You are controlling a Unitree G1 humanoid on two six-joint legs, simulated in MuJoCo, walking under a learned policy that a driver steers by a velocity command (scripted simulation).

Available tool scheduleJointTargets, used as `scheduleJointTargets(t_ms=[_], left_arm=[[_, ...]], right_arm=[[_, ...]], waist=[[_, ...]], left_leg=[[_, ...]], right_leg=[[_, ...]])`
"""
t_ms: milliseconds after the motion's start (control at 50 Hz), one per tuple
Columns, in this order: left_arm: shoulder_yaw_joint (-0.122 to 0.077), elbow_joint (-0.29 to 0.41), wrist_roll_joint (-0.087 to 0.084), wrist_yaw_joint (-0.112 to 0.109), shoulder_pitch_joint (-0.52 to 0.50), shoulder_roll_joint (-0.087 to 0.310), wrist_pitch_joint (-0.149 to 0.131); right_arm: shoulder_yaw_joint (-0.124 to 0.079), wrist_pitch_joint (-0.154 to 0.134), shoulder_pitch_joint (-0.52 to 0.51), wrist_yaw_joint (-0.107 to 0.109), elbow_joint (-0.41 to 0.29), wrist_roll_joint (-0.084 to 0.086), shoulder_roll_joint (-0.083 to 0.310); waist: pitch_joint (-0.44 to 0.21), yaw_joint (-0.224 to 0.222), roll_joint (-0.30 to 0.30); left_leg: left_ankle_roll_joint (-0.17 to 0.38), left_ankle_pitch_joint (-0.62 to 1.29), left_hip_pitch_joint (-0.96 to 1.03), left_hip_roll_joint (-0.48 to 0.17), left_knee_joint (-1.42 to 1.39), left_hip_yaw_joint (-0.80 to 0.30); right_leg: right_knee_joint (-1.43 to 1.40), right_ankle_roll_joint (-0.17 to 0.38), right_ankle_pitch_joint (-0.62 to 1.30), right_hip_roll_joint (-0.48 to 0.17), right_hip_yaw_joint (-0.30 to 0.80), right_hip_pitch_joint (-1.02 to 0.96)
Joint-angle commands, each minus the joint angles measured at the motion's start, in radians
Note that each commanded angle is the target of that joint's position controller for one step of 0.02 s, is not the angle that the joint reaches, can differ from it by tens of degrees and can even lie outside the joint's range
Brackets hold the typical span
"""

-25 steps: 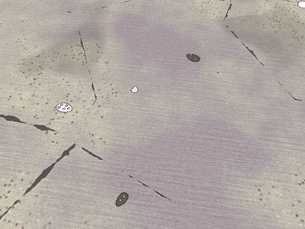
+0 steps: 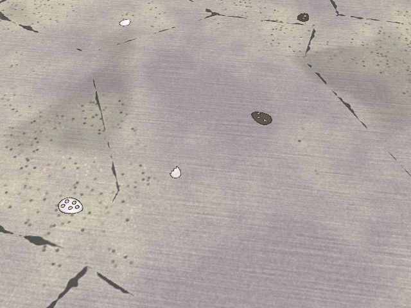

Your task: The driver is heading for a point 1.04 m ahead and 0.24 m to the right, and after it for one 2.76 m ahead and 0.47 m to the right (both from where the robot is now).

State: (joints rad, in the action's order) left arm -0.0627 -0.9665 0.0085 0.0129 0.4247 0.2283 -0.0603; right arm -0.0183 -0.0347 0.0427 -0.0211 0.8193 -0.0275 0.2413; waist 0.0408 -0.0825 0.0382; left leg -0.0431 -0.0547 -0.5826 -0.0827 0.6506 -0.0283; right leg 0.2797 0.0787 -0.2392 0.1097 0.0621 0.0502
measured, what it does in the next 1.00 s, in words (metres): walks ahead, turning right: left foot, then right foot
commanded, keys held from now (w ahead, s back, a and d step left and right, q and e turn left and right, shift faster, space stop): w+e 0.76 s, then w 0.22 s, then w+q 0.02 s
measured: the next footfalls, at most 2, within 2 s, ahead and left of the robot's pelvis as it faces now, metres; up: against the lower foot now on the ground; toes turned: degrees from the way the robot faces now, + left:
left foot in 0.10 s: +0.22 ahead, +0.13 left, +0.00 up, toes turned -4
right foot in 0.62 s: +0.44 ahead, -0.13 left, +0.00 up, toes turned -28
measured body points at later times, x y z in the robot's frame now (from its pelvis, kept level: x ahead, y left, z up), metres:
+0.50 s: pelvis +0.26 +0.02 +0.00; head +0.29 +0.02 +0.44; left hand +0.51 +0.19 -0.11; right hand +0.16 -0.22 -0.14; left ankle +0.18 +0.14 -0.74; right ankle +0.36 -0.13 -0.70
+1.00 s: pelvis +0.49 -0.12 +0.00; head +0.51 -0.14 +0.45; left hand +0.63 +0.12 -0.13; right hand +0.50 -0.41 -0.12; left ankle +0.72 -0.05 -0.68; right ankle +0.40 -0.12 -0.74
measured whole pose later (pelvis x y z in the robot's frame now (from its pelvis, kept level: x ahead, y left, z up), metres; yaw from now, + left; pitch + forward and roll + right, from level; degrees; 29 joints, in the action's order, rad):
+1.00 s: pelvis +0.49 -0.12 +0.00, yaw -32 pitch +1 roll +0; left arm -0.05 -0.89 0.00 0.01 0.40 0.25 -0.06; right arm -0.04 -0.01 0.13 -0.03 0.77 -0.04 0.26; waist 0.04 -0.05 0.05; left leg -0.03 -0.04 -0.66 -0.12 0.79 0.00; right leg 0.22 0.13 -0.22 0.15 0.06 0.00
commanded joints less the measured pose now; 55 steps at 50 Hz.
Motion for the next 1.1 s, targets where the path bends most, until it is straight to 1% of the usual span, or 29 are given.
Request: scheduleJointTargets(t_ms=[20, 60, 80, 100, 120, 140, 160, 180, 200, 240, 300, 400, 460, 520, 580, 600, 620, 640, 660, 680, 700, 720, 740, 760, 780, 840, 980, 1060, 1100], left_arm=[[-0.040, 0.052, 0.007, -0.011, 0.016, 0.176, -0.007], [-0.049, 0.070, 0.010, -0.017, -0.025, 0.198, -0.004], [-0.052, 0.079, 0.008, -0.017, -0.050, 0.207, -0.005], [-0.047, 0.084, 0.003, -0.012, -0.054, 0.187, -0.010], [-0.029, 0.123, -0.006, -0.008, -0.058, 0.117, -0.017], [-0.018, 0.156, -0.030, -0.007, 0.040, 0.056, -0.013], [-0.028, 0.117, -0.003, -0.016, 0.041, 0.136, 0.007], [-0.033, 0.114, 0.007, -0.006, -0.017, 0.144, 0.011], [-0.029, 0.121, 0.008, 0.003, -0.055, 0.121, 0.014], [-0.028, 0.129, 0.025, 0.021, -0.081, 0.106, 0.034], [-0.022, 0.161, 0.024, 0.036, -0.147, 0.090, 0.056], [-0.003, 0.231, 0.024, 0.059, -0.323, 0.071, 0.057], [0.014, 0.269, 0.024, 0.071, -0.424, 0.055, 0.052], [0.016, 0.295, 0.031, 0.073, -0.475, 0.067, 0.053], [0.005, 0.285, 0.037, 0.059, -0.411, 0.091, 0.053], [-0.005, 0.260, 0.037, 0.051, -0.319, 0.109, 0.048], [-0.023, 0.209, 0.044, 0.039, -0.160, 0.136, 0.039], [-0.054, 0.175, 0.052, 0.020, -0.019, 0.222, 0.036], [-0.077, 0.207, 0.028, 0.011, -0.077, 0.332, 0.047], [-0.074, 0.214, 0.012, 0.002, -0.039, 0.306, 0.061], [-0.063, 0.197, 0.006, -0.009, -0.085, 0.266, 0.059], [-0.050, 0.189, 0.001, -0.010, -0.125, 0.212, 0.051], [-0.042, 0.191, -0.003, -0.014, -0.161, 0.190, 0.041], [-0.035, 0.199, -0.008, -0.014, -0.190, 0.170, 0.033], [-0.030, 0.197, -0.007, -0.011, -0.186, 0.163, 0.020], [-0.028, 0.169, -0.006, -0.005, -0.133, 0.167, -0.002], [-0.017, 0.105, -0.007, -0.010, 0.016, 0.164, -0.013], [-0.005, 0.073, 0.010, -0.020, 0.065, 0.156, -0.016], [-0.003, 0.059, 0.019, -0.028, 0.060, 0.163, -0.018]], right_arm=[[-0.017, -0.022, -0.100, 0.004, -0.099, 0.008, 0.086], [-0.026, -0.034, -0.028, 0.009, -0.090, 0.009, 0.112], [-0.034, -0.042, 0.058, 0.015, -0.067, 0.007, 0.125], [-0.050, -0.058, 0.186, 0.026, -0.032, -0.004, 0.162], [-0.069, -0.068, 0.358, 0.042, -0.025, -0.029, 0.246], [-0.089, -0.050, 0.340, 0.043, -0.025, -0.032, 0.330], [-0.075, -0.037, 0.271, 0.040, -0.040, -0.023, 0.235], [-0.053, -0.037, 0.205, 0.035, -0.059, -0.014, 0.145], [-0.043, -0.041, 0.178, 0.032, -0.056, -0.012, 0.111], [-0.036, -0.053, 0.197, 0.036, -0.036, -0.005, 0.091], [-0.042, -0.076, 0.253, 0.030, -0.006, 0.010, 0.100], [-0.045, -0.074, 0.301, 0.029, 0.025, 0.007, 0.099], [-0.051, -0.072, 0.323, 0.032, 0.040, 0.008, 0.121], [-0.057, -0.060, 0.367, 0.039, 0.064, 0.007, 0.143], [-0.066, -0.037, 0.383, 0.047, 0.081, 0.006, 0.183], [-0.069, -0.026, 0.383, 0.048, 0.081, 0.006, 0.198], [-0.068, -0.017, 0.371, 0.047, 0.073, 0.010, 0.202], [-0.058, -0.017, 0.381, 0.043, 0.040, 0.002, 0.164], [-0.044, -0.026, 0.384, 0.021, -0.047, 0.014, 0.079], [-0.060, -0.036, 0.247, 0.019, -0.069, 0.003, 0.168], [-0.051, -0.049, 0.208, 0.015, -0.084, 0.018, 0.143], [-0.048, -0.056, 0.233, 0.019, -0.065, 0.018, 0.134], [-0.049, -0.044, 0.238, 0.020, -0.061, 0.002, 0.129], [-0.046, -0.024, 0.281, 0.020, -0.049, -0.015, 0.119], [-0.045, -0.007, 0.300, 0.017, -0.045, -0.022, 0.112], [-0.042, 0.014, 0.248, 0.003, -0.056, -0.020, 0.091], [-0.034, 0.011, 0.012, -0.009, -0.121, -0.008, 0.084], [-0.023, 0.002, -0.091, -0.016, -0.152, 0.001, 0.077], [-0.023, -0.003, -0.089, -0.020, -0.158, 0.004, 0.081]], waist=[[0.011, 0.015, -0.113], [-0.008, 0.057, -0.122], [-0.037, 0.099, -0.110], [-0.108, 0.153, -0.045], [-0.266, 0.216, 0.091], [-0.304, 0.144, 0.329], [-0.199, 0.114, 0.156], [-0.098, 0.107, 0.034], [-0.050, 0.096, 0.010], [-0.031, 0.082, 0.067], [-0.037, 0.078, 0.068], [0.011, 0.099, 0.050], [0.038, 0.118, 0.050], [0.051, 0.127, 0.044], [-0.007, 0.087, 0.069], [-0.062, 0.047, 0.067], [-0.150, -0.023, 0.032], [-0.259, -0.070, -0.076], [-0.331, 0.010, -0.317], [-0.293, -0.054, -0.121], [-0.167, -0.018, -0.085], [-0.080, 0.036, -0.022], [-0.051, 0.074, -0.009], [-0.059, 0.104, -0.015], [-0.065, 0.117, -0.039], [-0.038, 0.110, -0.046], [0.009, 0.022, -0.084], [0.046, -0.010, -0.091], [0.055, 0.007, -0.102]], left_leg=[[0.005, -0.012, 0.058, 0.039, -0.061, 0.015], [0.025, -0.083, 0.186, 0.058, -0.121, 0.012], [0.039, -0.102, 0.309, 0.077, -0.169, 0.024], [0.067, -0.117, 0.492, 0.048, -0.226, -0.006], [0.119, -0.332, 0.711, -0.195, -0.274, -0.246], [0.209, -0.474, 0.848, -0.378, -0.426, -0.669], [0.220, -0.570, 0.741, -0.358, -0.425, -0.655], [0.199, -0.496, 0.631, -0.302, -0.427, -0.496], [0.181, -0.318, 0.553, -0.254, -0.441, -0.348], [0.150, -0.113, 0.502, -0.187, -0.459, -0.170], [0.166, 0.129, 0.525, -0.185, -0.459, -0.054], [0.173, 0.193, 0.536, -0.161, -0.492, 0.101], [0.164, 0.209, 0.536, -0.163, -0.499, 0.169], [0.153, 0.315, 0.614, -0.188, -0.458, 0.214], [0.138, 0.730, 0.683, -0.195, -0.256, 0.270], [0.137, 0.801, 0.681, -0.194, -0.107, 0.279], [0.117, 0.704, 0.590, -0.180, 0.117, 0.297], [0.086, 0.299, 0.362, -0.150, 0.419, 0.297], [0.020, -0.504, -0.076, 0.078, 0.773, 0.210], [0.027, -0.441, -0.189, 0.056, 0.807, 0.025], [0.039, -0.335, -0.208, 0.004, 0.749, 0.008], [0.040, -0.285, -0.138, -0.031, 0.636, 0.009], [0.033, -0.283, -0.075, -0.049, 0.570, 0.000], [0.022, -0.275, -0.005, -0.053, 0.540, -0.001], [0.013, -0.285, 0.031, -0.052, 0.510, 0.003], [0.001, -0.189, 0.008, -0.049, 0.394, 0.035], [0.020, 0.059, -0.110, -0.023, 0.115, 0.052], [0.066, 0.053, -0.114, 0.013, -0.004, 0.095], [0.102, -0.002, -0.059, 0.039, -0.058, 0.101]], right_leg=[[-0.024, 0.134, 0.302, -0.264, 0.221, 0.038], [0.040, 0.104, 0.335, -0.270, 0.251, 0.058], [0.117, 0.087, 0.372, -0.250, 0.249, 0.088], [0.298, 0.063, 0.369, -0.180, 0.204, 0.141], [0.594, 0.035, 0.165, -0.100, 0.106, 0.255], [0.803, 0.013, -0.333, 0.030, 0.005, 0.556], [0.919, 0.025, -0.278, -0.068, 0.028, 0.623], [0.920, 0.024, -0.175, -0.106, 0.033, 0.614], [0.890, 0.012, -0.109, -0.138, 0.026, 0.586], [0.861, -0.012, -0.060, -0.167, 0.006, 0.554], [0.863, -0.032, -0.001, -0.173, -0.014, 0.602], [0.676, -0.051, 0.153, -0.183, -0.062, 0.664], [0.493, -0.032, 0.216, -0.176, -0.120, 0.596], [0.394, 0.009, 0.157, -0.156, -0.168, 0.557], [0.343, 0.071, 0.012, -0.068, -0.223, 0.416], [0.317, 0.098, -0.023, -0.028, -0.227, 0.313], [0.241, 0.131, 0.010, -0.003, -0.206, 0.101], [0.205, 0.182, -0.116, -0.181, 0.041, -0.154], [0.070, 0.336, -0.124, -0.455, 0.622, -0.403], [0.004, 0.324, -0.012, -0.447, 0.621, -0.378], [0.008, 0.300, 0.105, -0.424, 0.461, -0.268], [-0.003, 0.258, 0.257, -0.374, 0.364, -0.116], [-0.009, 0.232, 0.341, -0.321, 0.293, -0.030], [-0.032, 0.223, 0.372, -0.292, 0.249, 0.037], [-0.037, 0.231, 0.429, -0.287, 0.234, 0.073], [-0.085, 0.204, 0.413, -0.238, 0.165, 0.106], [-0.100, 0.113, 0.481, -0.233, 0.139, -0.049], [-0.102, 0.104, 0.547, -0.262, 0.093, -0.148], [-0.086, 0.096, 0.628, -0.290, 0.067, -0.175]])
Velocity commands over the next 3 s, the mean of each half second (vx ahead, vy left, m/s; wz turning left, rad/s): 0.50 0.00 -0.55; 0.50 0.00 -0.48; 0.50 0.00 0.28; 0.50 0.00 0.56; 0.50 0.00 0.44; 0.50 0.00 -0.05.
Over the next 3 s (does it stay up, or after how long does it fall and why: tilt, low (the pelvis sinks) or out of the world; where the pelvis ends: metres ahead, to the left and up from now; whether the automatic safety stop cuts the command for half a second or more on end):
stays up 1.56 -0.29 0.00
